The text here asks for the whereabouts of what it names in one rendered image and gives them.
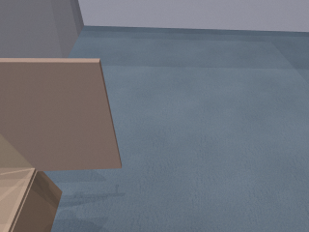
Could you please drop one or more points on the cupboard door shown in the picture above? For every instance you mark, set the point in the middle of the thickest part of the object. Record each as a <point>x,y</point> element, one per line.
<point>55,112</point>

